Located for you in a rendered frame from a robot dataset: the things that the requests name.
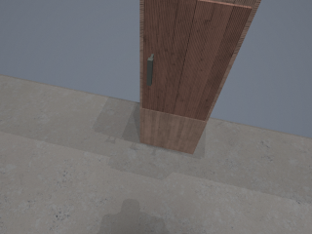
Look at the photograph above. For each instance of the handle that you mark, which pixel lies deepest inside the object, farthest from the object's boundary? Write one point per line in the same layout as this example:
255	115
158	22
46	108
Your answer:
149	74

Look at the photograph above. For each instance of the cupboard door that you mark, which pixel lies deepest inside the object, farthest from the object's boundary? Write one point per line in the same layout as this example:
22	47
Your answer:
193	42

